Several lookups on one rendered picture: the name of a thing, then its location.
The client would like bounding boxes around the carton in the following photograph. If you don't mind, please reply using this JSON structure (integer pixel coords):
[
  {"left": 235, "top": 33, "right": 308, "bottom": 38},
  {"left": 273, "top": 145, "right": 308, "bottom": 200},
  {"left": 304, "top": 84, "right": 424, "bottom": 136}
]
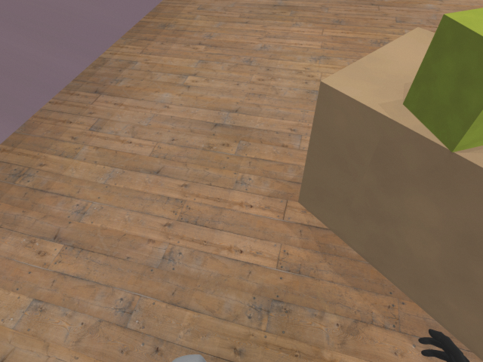
[{"left": 403, "top": 8, "right": 483, "bottom": 152}]

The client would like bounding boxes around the robot right hand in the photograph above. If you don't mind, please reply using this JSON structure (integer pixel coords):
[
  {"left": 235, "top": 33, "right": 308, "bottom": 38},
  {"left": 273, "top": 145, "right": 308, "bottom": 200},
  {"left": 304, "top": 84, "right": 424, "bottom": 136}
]
[{"left": 418, "top": 329, "right": 470, "bottom": 362}]

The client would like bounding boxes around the pedestal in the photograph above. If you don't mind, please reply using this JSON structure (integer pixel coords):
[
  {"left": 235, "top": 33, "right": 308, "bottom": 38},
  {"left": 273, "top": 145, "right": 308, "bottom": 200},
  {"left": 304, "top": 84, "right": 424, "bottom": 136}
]
[{"left": 298, "top": 27, "right": 483, "bottom": 361}]

